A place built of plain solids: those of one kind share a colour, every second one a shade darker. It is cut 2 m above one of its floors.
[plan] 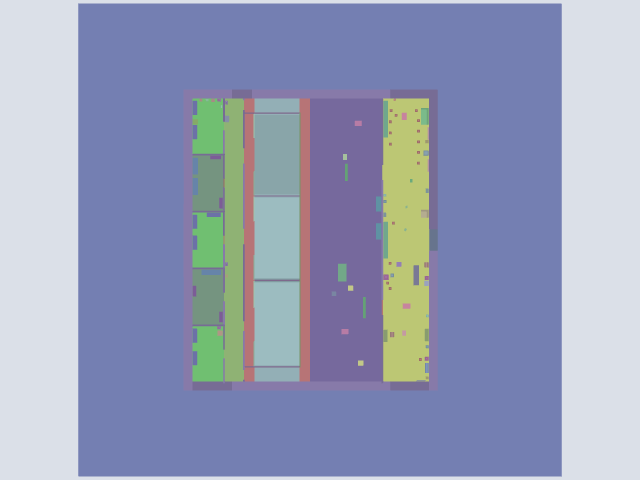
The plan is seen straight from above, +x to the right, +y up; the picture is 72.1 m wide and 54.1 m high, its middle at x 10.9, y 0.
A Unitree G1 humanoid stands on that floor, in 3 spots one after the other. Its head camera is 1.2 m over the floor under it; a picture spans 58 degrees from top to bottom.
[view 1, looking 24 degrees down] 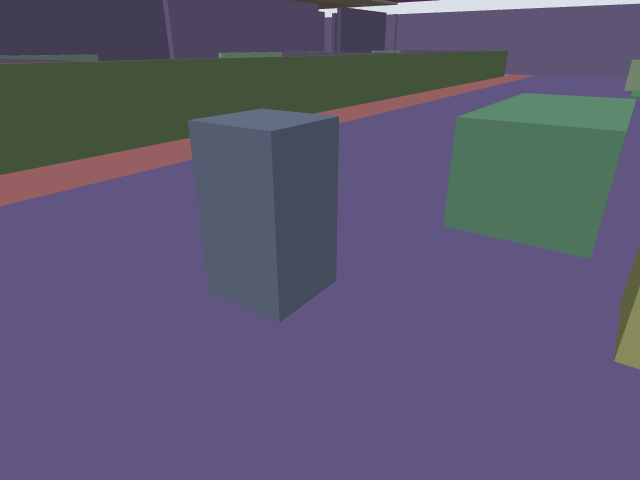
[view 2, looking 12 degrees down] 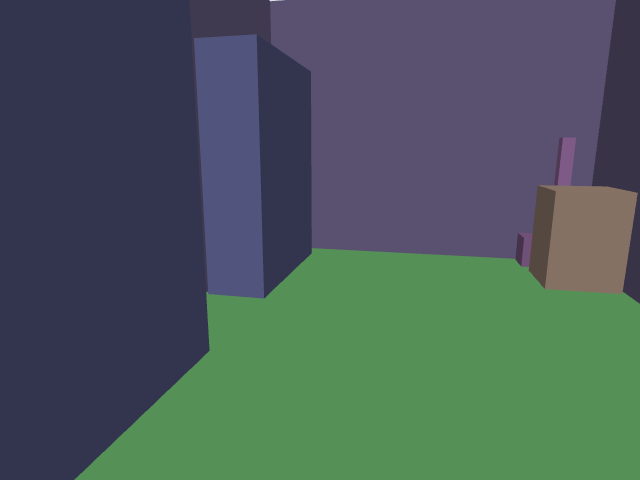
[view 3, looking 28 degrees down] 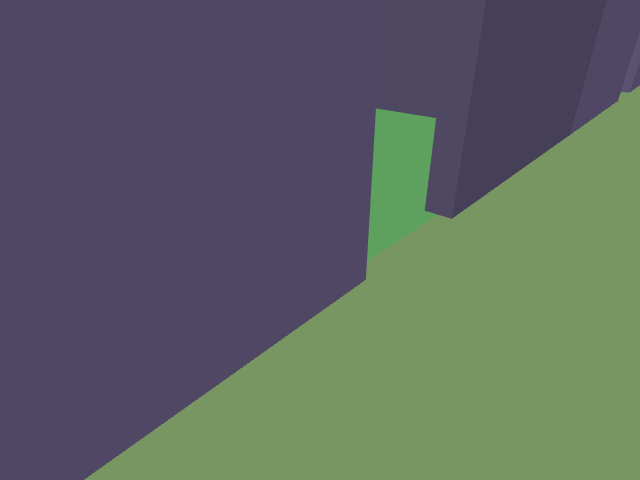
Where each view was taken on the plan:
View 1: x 13.88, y -7.61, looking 125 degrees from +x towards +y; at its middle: chair_hall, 2.19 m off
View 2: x -1.75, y -14.74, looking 103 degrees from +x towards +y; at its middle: wall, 5.26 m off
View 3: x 1.21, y -14.85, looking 131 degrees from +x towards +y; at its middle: wall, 1.77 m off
